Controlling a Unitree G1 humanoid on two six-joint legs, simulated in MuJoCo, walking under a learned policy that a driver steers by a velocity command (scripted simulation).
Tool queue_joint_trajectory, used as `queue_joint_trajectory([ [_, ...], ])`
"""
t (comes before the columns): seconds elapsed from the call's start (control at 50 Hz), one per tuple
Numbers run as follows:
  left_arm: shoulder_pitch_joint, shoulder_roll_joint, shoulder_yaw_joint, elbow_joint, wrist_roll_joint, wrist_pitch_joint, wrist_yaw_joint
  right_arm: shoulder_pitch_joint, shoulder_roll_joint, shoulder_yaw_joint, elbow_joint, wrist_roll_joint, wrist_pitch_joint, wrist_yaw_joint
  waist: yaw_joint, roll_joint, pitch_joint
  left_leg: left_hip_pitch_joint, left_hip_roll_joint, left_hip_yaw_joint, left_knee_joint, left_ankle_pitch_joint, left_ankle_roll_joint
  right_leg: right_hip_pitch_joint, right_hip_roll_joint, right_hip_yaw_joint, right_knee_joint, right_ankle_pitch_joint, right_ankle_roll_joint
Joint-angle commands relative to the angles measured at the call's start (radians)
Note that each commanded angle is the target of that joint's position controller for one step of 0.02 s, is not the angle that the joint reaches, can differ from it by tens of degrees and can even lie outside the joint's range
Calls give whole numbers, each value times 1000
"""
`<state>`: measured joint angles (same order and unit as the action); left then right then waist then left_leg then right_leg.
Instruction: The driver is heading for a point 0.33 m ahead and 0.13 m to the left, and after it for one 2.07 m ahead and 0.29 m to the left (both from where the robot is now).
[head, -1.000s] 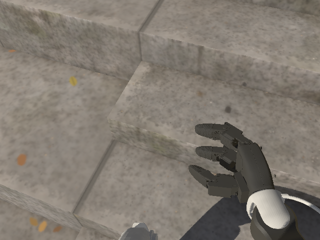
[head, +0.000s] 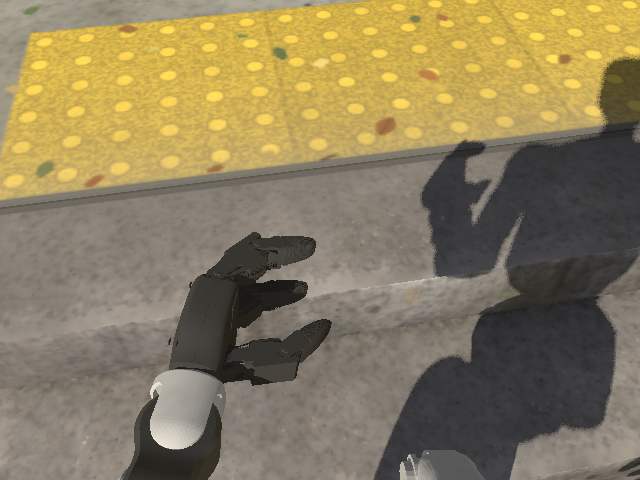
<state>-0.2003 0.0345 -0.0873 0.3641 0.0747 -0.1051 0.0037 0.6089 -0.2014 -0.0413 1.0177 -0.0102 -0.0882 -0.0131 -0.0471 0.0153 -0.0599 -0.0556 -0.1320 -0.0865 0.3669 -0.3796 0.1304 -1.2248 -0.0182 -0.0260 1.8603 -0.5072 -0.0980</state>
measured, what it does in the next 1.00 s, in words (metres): climbs, turning left: right foot 0.14 m higher, then left foot 0.14 m higher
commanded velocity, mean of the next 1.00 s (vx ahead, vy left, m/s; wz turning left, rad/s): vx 0.37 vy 0.00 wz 0.52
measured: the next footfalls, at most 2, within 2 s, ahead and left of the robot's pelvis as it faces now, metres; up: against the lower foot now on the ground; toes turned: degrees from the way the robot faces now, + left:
right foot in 0.08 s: +0.25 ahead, -0.12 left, +0.14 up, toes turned +2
left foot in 0.42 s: +0.49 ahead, +0.16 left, +0.28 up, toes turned +16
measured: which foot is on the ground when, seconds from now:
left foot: down 0.00-0.08, up 0.10-0.40, down 0.42-0.96, up 0.98-1.00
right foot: up 0.00-0.06, down 0.08-0.44, up 0.46-0.92, down 0.94-1.00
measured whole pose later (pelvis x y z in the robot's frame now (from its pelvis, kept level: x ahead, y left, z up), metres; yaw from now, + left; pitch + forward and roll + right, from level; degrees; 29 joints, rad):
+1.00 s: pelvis +0.60 +0.00 +0.30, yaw +29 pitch +6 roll +0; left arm 0.00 0.20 -0.06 0.70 0.05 -0.06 -0.07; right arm 0.35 -0.26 -0.03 0.79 0.00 -0.11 0.04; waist -0.07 0.00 -0.12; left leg -0.35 -0.03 -0.30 0.77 -0.34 -0.06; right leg -0.90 -0.03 -0.07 1.32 -0.55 -0.05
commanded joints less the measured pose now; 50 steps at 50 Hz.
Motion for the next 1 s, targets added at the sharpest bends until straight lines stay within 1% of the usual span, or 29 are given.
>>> queue_joint_trajectory([
  [0.02,80,96,8,-51,-53,-15,15,-157,-129,-25,-167,69,-48,-26,132,-123,-66,-707,126,-133,-309,1233,125,1105,85,-151,-578,169,20],
  [0.06,481,222,93,36,-63,25,40,-280,-370,-112,-238,62,-89,-3,367,76,-362,-361,228,-215,159,1864,99,1291,60,-1,-812,186,9],
  [0.08,588,312,142,96,-59,25,42,-334,-329,-128,-264,48,-115,26,401,39,-450,-291,200,-237,469,1759,45,1366,26,92,-985,202,-17],
  [0.1,586,417,174,154,-38,13,39,-311,-130,-97,-284,58,-121,61,300,-355,-444,-505,-34,-116,1060,362,-37,1466,-289,523,-1210,579,-153],
  [0.12,488,401,185,144,-25,20,32,-268,-126,-91,-348,23,-98,55,227,-330,-522,-649,-17,-123,1466,210,-49,1398,-413,854,-1374,524,-213],
  [0.14,394,305,168,179,-39,14,20,-299,-51,-78,-379,-11,-66,44,136,-163,-359,-774,62,-71,1563,279,-33,1313,-373,787,-1397,126,-181],
  [0.18,418,142,128,336,-55,-19,16,-412,40,-43,-426,-46,-11,32,68,64,18,-983,114,-12,1652,213,0,1102,-302,456,-1418,184,-108],
  [0.22,569,94,120,495,-43,-31,5,-467,127,8,-476,-34,29,16,48,-6,105,-1216,92,14,1946,-29,17,1144,-296,222,-1466,533,-61],
  [0.26,512,88,111,538,-41,-47,-2,-502,122,25,-528,3,54,6,-50,-35,180,-1175,142,-18,1669,-114,1,997,-300,11,-1594,611,37],
  [0.28,337,48,108,564,3,-7,-13,-420,100,69,-473,-19,51,85,-112,-148,-4,-1103,160,36,1585,-150,136,920,-222,-51,-1576,672,-48],
  [0.32,262,190,136,624,43,29,-32,-525,43,81,-588,11,61,95,-197,-21,-12,-932,176,68,1281,-116,151,689,-167,-176,-1604,780,-47],
  [0.34,216,343,178,564,42,32,-47,-553,-33,63,-586,-23,75,117,-201,-6,-131,-542,118,206,1014,31,64,549,-113,-252,-1659,944,-87],
  [0.36,303,459,209,568,56,26,-74,-591,-11,79,-625,-6,108,135,-197,-133,-170,-363,40,221,911,62,-5,554,-182,-193,-1712,1307,-127],
  [0.38,205,541,233,484,30,-22,-72,-370,-46,53,-515,51,118,154,-266,-224,-126,-294,-9,228,954,209,-39,658,-250,-230,-1646,1730,-94],
  [0.42,68,603,255,362,-15,-67,-60,42,-231,-32,-333,66,112,127,-346,11,-189,36,-93,193,510,389,6,648,-233,-193,-1214,2060,21],
  [0.44,290,325,187,336,48,-47,-118,243,-286,-44,-248,14,125,50,-221,343,-571,559,131,-312,356,1391,304,474,-76,-155,-560,807,121],
  [0.46,606,355,187,426,-6,-5,-171,76,-360,-41,-328,-57,131,74,-123,258,-670,415,409,-881,79,1454,414,506,124,170,-159,230,98],
  [0.48,489,404,220,384,-54,20,-143,-147,-333,-61,-328,-54,110,82,-104,70,-270,81,380,-762,120,1107,327,253,157,254,119,261,126],
  [0.5,429,392,211,359,-48,21,-112,-271,-265,-38,-283,-5,78,91,-39,90,-174,-118,328,-544,168,938,272,205,135,219,177,253,93],
  [0.52,455,341,187,357,4,29,-85,-330,-139,5,-226,13,49,93,45,74,-219,-206,278,-423,155,865,243,225,94,208,136,269,52],
  [0.56,413,206,113,324,-1,42,-47,-382,34,60,-150,-44,26,91,122,-47,-124,-422,219,-249,99,646,139,236,13,158,33,238,16],
  [0.64,304,231,84,299,-63,42,-38,-318,-88,23,-189,-70,0,33,34,19,-130,-424,222,-235,11,444,113,174,24,61,162,100,118],
  [0.8,82,231,38,208,-23,71,-5,-62,-140,45,-183,-80,-22,24,-60,87,-23,-212,326,-420,4,144,80,-172,-68,120,93,138,123],
  [0.86,2,204,28,188,-2,86,-55,-236,-215,19,-255,-14,-37,49,16,95,2,-580,315,-336,-167,-53,15,392,-72,-12,-415,-109,121],
  [0.92,116,246,51,255,-21,57,-74,-364,-231,-2,-320,34,-54,63,50,138,-30,-320,331,-274,-137,335,10,570,-9,-50,-755,83,75],
  [0.94,191,306,76,295,-38,32,-64,-296,-217,-14,-301,39,-60,64,35,93,-139,-260,248,-197,67,720,-15,733,4,40,-827,343,1],
  [0.96,252,423,103,267,-32,22,-62,-206,-125,-7,-339,19,-62,56,26,-275,-355,-480,53,-89,318,359,-139,1026,-169,551,-1095,635,-220],
  [0.98,437,442,109,293,-33,22,-81,-175,-115,-21,-310,8,-42,57,80,-396,-401,-627,12,-256,633,-89,-214,1119,-323,1008,-1334,520,-255],
  [1.0,494,452,116,332,-34,1,-80,-194,-90,-36,-295,21,-20,54,95,-312,-235,-745,-30,-341,996,-10,-222,996,-328,1082,-1420,266,-211],
])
